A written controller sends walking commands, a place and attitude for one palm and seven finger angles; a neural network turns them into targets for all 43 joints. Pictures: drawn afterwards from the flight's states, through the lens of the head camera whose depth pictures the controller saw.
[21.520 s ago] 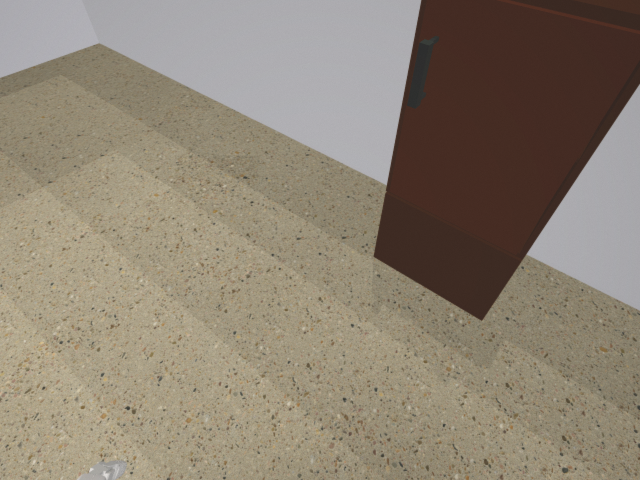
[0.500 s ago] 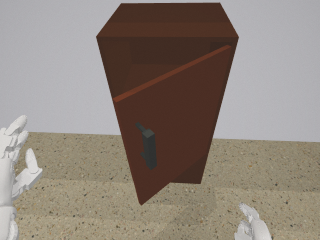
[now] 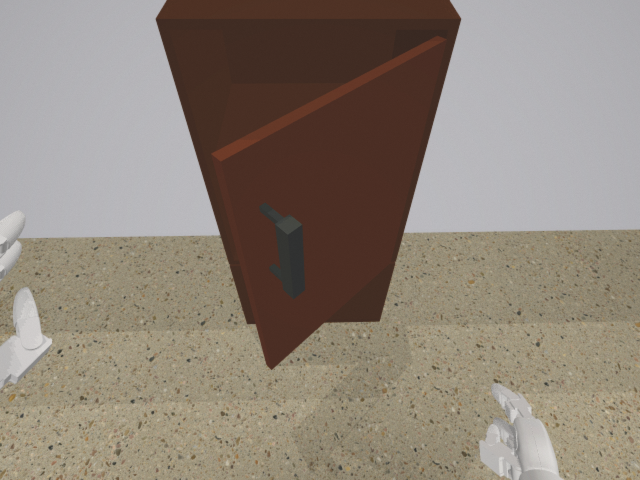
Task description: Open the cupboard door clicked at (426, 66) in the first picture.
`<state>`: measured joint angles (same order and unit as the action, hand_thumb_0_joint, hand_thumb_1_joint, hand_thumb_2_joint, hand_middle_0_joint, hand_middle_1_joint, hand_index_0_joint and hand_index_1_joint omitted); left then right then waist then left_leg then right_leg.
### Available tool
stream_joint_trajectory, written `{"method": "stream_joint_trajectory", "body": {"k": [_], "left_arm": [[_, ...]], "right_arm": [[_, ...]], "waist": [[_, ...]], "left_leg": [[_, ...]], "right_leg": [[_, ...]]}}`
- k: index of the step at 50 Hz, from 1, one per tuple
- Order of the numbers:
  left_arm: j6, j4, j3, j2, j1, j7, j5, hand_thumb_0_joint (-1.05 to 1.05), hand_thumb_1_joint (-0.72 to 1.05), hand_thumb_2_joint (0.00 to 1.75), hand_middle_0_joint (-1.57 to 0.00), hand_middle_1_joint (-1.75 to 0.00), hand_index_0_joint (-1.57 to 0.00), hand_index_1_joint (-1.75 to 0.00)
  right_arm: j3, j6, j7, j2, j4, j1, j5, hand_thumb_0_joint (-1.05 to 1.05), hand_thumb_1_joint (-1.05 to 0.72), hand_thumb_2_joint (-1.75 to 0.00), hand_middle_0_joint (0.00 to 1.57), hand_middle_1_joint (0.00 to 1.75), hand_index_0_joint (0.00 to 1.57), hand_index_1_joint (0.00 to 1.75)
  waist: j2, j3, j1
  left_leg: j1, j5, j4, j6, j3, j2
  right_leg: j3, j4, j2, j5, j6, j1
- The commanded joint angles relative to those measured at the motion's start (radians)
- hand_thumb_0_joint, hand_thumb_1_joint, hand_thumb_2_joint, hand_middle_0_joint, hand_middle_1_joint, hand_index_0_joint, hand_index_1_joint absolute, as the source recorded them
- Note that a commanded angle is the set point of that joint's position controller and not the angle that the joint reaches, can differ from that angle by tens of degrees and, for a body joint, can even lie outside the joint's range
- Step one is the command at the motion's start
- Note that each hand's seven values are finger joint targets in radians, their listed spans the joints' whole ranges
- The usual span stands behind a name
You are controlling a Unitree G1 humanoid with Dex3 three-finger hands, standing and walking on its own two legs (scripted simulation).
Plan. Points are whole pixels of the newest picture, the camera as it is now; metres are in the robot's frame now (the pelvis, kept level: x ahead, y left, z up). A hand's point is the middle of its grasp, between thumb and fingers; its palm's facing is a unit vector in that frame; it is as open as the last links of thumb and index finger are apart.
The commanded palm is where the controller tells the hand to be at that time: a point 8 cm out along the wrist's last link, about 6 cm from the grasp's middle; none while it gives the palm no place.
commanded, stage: step back with the hand held close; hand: left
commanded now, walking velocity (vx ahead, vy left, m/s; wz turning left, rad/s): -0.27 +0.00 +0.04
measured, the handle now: (281, 251) +0.40 +0.09 +0.04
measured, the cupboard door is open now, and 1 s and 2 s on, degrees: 43 43 43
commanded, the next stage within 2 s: stop stepping back and stand still in 0.98 s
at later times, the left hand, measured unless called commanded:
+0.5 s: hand out of the picture +0.14 +0.27 +0.16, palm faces +0.44 -0.74 -0.50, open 7.4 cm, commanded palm +0.06 +0.31 +0.18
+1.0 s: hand out of the picture +0.06 +0.25 +0.16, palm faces +0.27 -0.80 -0.54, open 7.4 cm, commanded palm -0.01 +0.29 +0.18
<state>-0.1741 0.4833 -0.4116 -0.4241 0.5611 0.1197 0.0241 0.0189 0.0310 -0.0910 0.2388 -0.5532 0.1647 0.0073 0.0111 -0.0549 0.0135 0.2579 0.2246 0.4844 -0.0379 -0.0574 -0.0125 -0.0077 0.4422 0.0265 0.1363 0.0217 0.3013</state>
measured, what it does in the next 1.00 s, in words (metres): walks backwards: right foot, then left foot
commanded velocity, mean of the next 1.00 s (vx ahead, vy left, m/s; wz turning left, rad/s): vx -0.36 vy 0.00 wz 0.01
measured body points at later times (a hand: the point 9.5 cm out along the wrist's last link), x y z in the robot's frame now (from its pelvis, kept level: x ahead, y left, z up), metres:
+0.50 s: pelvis -0.07 +0.01 -0.02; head -0.03 +0.03 +0.43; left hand +0.11 +0.31 +0.19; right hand +0.10 -0.23 -0.10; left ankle +0.02 +0.09 -0.74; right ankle +0.02 -0.13 -0.73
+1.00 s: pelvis -0.16 -0.01 +0.01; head -0.11 +0.02 +0.45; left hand +0.04 +0.29 +0.19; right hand +0.04 -0.25 -0.05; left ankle -0.09 +0.07 -0.74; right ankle -0.20 -0.12 -0.70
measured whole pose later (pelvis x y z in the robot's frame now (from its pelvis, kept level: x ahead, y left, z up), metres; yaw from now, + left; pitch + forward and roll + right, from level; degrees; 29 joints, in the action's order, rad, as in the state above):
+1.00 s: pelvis -0.16 -0.01 +0.01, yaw -2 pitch +2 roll -2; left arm -0.19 0.55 -0.44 -0.52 0.58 0.11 0.06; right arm 0.01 0.11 -0.06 0.21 -0.56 0.11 -0.01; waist -0.04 -0.06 0.00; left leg 0.32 0.07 0.35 -0.06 -0.02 -0.02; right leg 0.03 0.76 -0.07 0.44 0.01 0.34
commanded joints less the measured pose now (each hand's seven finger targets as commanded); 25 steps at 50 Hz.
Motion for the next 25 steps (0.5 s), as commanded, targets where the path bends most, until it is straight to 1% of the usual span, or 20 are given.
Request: {"method": "stream_joint_trajectory", "body": {"k": [1, 3, 4, 6, 8, 9, 10, 11, 13, 15, 16, 17, 18, 19, 20, 21, 22, 23, 24, 25], "left_arm": [[-0.074, 0.214, -0.142, -0.154, -0.026, 0.038, -0.011, 0.0, 0.9, 0.9, -0.2, -0.3, -0.2, -0.3], [-0.086, 0.222, -0.146, -0.149, -0.045, 0.044, -0.024, 0.0, 0.9, 0.9, -0.2, -0.3, -0.2, -0.3], [-0.091, 0.227, -0.153, -0.155, -0.059, 0.045, -0.031, 0.0, 0.9, 0.9, -0.2, -0.3, -0.2, -0.3], [-0.099, 0.227, -0.151, -0.138, -0.073, 0.052, -0.044, 0.0, 0.9, 0.9, -0.2, -0.3, -0.2, -0.3], [-0.11, 0.238, -0.158, -0.141, -0.097, 0.053, -0.051, 0.0, 0.9, 0.9, -0.2, -0.3, -0.2, -0.3], [-0.113, 0.247, -0.164, -0.149, -0.1, 0.054, -0.052, 0.0, 0.9, 0.9, -0.2, -0.3, -0.2, -0.3], [-0.116, 0.246, -0.154, -0.139, -0.105, 0.052, -0.051, 0.0, 0.9, 0.9, -0.2, -0.3, -0.2, -0.3], [-0.121, 0.245, -0.161, -0.145, -0.105, 0.052, -0.048, 0.0, 0.9, 0.9, -0.2, -0.3, -0.2, -0.3], [-0.124, 0.242, -0.154, -0.147, -0.121, 0.052, -0.041, 0.0, 0.9, 0.9, -0.2, -0.3, -0.2, -0.3], [-0.124, 0.253, -0.152, -0.16, -0.131, 0.056, -0.027, 0.0, 0.9, 0.9, -0.2, -0.3, -0.2, -0.3], [-0.126, 0.256, -0.156, -0.17, -0.124, 0.059, -0.021, 0.0, 0.9, 0.9, -0.2, -0.3, -0.2, -0.3], [-0.126, 0.253, -0.152, -0.169, -0.113, 0.063, -0.016, 0.0, 0.9, 0.9, -0.2, -0.3, -0.2, -0.3], [-0.128, 0.263, -0.155, -0.172, -0.109, 0.066, -0.012, 0.0, 0.9, 0.9, -0.2, -0.3, -0.2, -0.3], [-0.13, 0.27, -0.167, -0.183, -0.098, 0.068, -0.01, 0.0, 0.9, 0.9, -0.2, -0.3, -0.2, -0.3], [-0.132, 0.262, -0.173, -0.179, -0.071, 0.069, -0.008, 0.0, 0.9, 0.9, -0.2, -0.3, -0.2, -0.3], [-0.137, 0.281, -0.185, -0.179, -0.062, 0.068, -0.012, 0.0, 0.9, 0.9, -0.2, -0.3, -0.2, -0.3], [-0.141, 0.287, -0.204, -0.175, -0.058, 0.069, -0.022, 0.0, 0.9, 0.9, -0.2, -0.3, -0.2, -0.3], [-0.145, 0.305, -0.215, -0.174, -0.068, 0.069, -0.03, 0.0, 0.9, 0.9, -0.2, -0.3, -0.2, -0.3], [-0.145, 0.283, -0.225, -0.196, -0.048, 0.068, -0.027, 0.0, 0.9, 0.9, -0.2, -0.3, -0.2, -0.3], [-0.146, 0.254, -0.211, -0.171, -0.022, 0.059, -0.022, 0.0, 0.9, 0.9, -0.2, -0.3, -0.2, -0.3]], "right_arm": [[0.038, 0.071, -0.006, 0.121, 0.172, -0.079, -0.004, 0.0, -0.9, -0.9, 0.2, 0.3, 0.2, 0.3], [0.039, 0.082, -0.005, 0.125, 0.179, -0.069, -0.003, 0.0, -0.9, -0.9, 0.2, 0.3, 0.2, 0.3], [0.04, 0.086, -0.008, 0.128, 0.179, -0.074, -0.006, 0.0, -0.9, -0.9, 0.2, 0.3, 0.2, 0.3], [0.042, 0.096, -0.009, 0.129, 0.179, -0.051, -0.012, 0.0, -0.9, -0.9, 0.2, 0.3, 0.2, 0.3], [0.043, 0.11, -0.007, 0.127, 0.176, -0.043, -0.012, 0.0, -0.9, -0.9, 0.2, 0.3, 0.2, 0.3], [0.044, 0.113, -0.006, 0.126, 0.174, -0.04, -0.013, 0.0, -0.9, -0.9, 0.2, 0.3, 0.2, 0.3], [0.042, 0.119, -0.004, 0.121, 0.172, -0.035, -0.012, 0.0, -0.9, -0.9, 0.2, 0.3, 0.2, 0.3], [0.042, 0.124, -0.003, 0.12, 0.166, -0.027, -0.013, 0.0, -0.9, -0.9, 0.2, 0.3, 0.2, 0.3], [0.04, 0.128, 0.001, 0.115, 0.156, -0.019, -0.013, 0.0, -0.9, -0.9, 0.2, 0.3, 0.2, 0.3], [0.035, 0.131, 0.003, 0.104, 0.139, -0.017, -0.014, 0.0, -0.9, -0.9, 0.2, 0.3, 0.2, 0.3], [0.031, 0.13, 0.005, 0.099, 0.125, -0.011, -0.016, 0.0, -0.9, -0.9, 0.2, 0.3, 0.2, 0.3], [0.028, 0.127, 0.006, 0.094, 0.117, -0.01, -0.016, 0.0, -0.9, -0.9, 0.2, 0.3, 0.2, 0.3], [0.028, 0.124, 0.007, 0.096, 0.114, -0.014, -0.014, 0.0, -0.9, -0.9, 0.2, 0.3, 0.2, 0.3], [0.031, 0.123, 0.002, 0.104, 0.116, -0.03, -0.016, 0.0, -0.9, -0.9, 0.2, 0.3, 0.2, 0.3], [0.029, 0.123, -0.002, 0.104, 0.121, -0.034, -0.014, 0.0, -0.9, -0.9, 0.2, 0.3, 0.2, 0.3], [0.032, 0.126, -0.004, 0.119, 0.132, -0.041, -0.014, 0.0, -0.9, -0.9, 0.2, 0.3, 0.2, 0.3], [0.034, 0.131, -0.007, 0.126, 0.138, -0.049, -0.019, 0.0, -0.9, -0.9, 0.2, 0.3, 0.2, 0.3], [0.04, 0.142, -0.01, 0.117, 0.137, -0.049, -0.027, 0.0, -0.9, -0.9, 0.2, 0.3, 0.2, 0.3], [0.05, 0.15, -0.011, 0.104, 0.129, -0.049, -0.027, 0.0, -0.9, -0.9, 0.2, 0.3, 0.2, 0.3], [0.058, 0.163, -0.003, 0.107, 0.123, -0.05, -0.021, 0.0, -0.9, -0.9, 0.2, 0.3, 0.2, 0.3]], "waist": [[0.066, 0.14, 0.006], [0.079, 0.108, 0.001], [0.098, 0.099, 0.003], [0.092, 0.086, -0.003], [0.093, 0.092, -0.006], [0.092, 0.096, -0.006], [0.076, 0.09, -0.011], [0.05, 0.093, -0.013], [-0.015, 0.08, -0.019], [-0.079, 0.083, -0.021], [-0.088, 0.103, -0.023], [-0.093, 0.113, -0.024], [-0.067, 0.121, -0.026], [-0.017, 0.112, -0.023], [0.016, 0.102, -0.023], [0.109, 0.109, -0.019], [0.223, 0.123, -0.011], [0.249, 0.155, -0.004], [0.204, 0.179, -0.005], [0.153, 0.18, -0.002]], "left_leg": [[0.212, 0.102, -0.154, -0.027, 0.124, 0.116], [0.33, 0.29, -0.196, -0.048, 0.153, 0.134], [0.381, 0.357, -0.212, -0.058, 0.17, 0.141], [0.454, 0.436, -0.215, -0.067, 0.186, 0.154], [0.478, 0.471, -0.188, -0.074, 0.184, 0.153], [0.473, 0.47, -0.172, -0.07, 0.186, 0.142], [0.459, 0.469, -0.147, -0.066, 0.174, 0.132], [0.441, 0.458, -0.12, -0.06, 0.166, 0.12], [0.373, 0.43, -0.033, -0.039, 0.13, 0.078], [0.222, 0.343, 0.08, -0.007, 0.102, 0.032], [0.151, 0.293, 0.125, 0.005, 0.091, 0.018], [0.104, 0.265, 0.146, 0.011, 0.087, 0.011], [0.096, 0.263, 0.133, 0.01, 0.095, 0.015], [0.122, 0.287, 0.077, 0.004, 0.127, 0.033], [0.179, 0.333, -0.006, -0.011, 0.175, 0.069], [0.309, 0.424, -0.126, -0.041, 0.245, 0.132], [0.471, 0.527, -0.277, -0.084, 0.35, 0.229], [0.519, 0.488, -0.342, -0.114, 0.414, 0.298], [0.446, 0.363, -0.324, -0.127, 0.418, 0.318], [0.407, 0.347, -0.291, -0.139, 0.381, 0.324]], "right_leg": [[0.058, 0.059, 0.012, -0.054, -0.017, -0.211], [0.053, 0.109, 0.0, 0.007, -0.012, -0.244], [0.054, 0.131, -0.008, 0.027, -0.01, -0.264], [0.051, 0.179, -0.017, 0.041, -0.009, -0.288], [0.068, 0.197, -0.018, 0.042, -0.01, -0.284], [0.078, 0.19, -0.016, 0.048, -0.015, -0.272], [0.094, 0.178, -0.006, 0.064, -0.02, -0.24], [0.111, 0.152, 0.005, 0.077, -0.024, -0.212], [0.169, 0.051, 0.043, 0.168, -0.042, -0.106], [0.216, -0.061, 0.096, 0.26, -0.072, 0.054], [0.215, -0.09, 0.121, 0.277, -0.085, 0.111], [0.202, -0.098, 0.13, 0.278, -0.09, 0.147], [0.182, -0.089, 0.127, 0.276, -0.086, 0.156], [0.158, -0.059, 0.104, 0.269, -0.075, 0.142], [0.13, 0.002, 0.068, 0.264, -0.055, 0.104], [0.09, 0.125, 0.013, 0.234, -0.029, -0.012], [0.032, 0.329, -0.062, 0.154, -0.001, -0.178], [0.005, 0.479, -0.109, 0.129, 0.008, -0.265], [0.032, 0.531, -0.111, 0.194, 0.002, -0.224], [0.054, 0.545, -0.111, 0.261, -0.002, -0.199]]}}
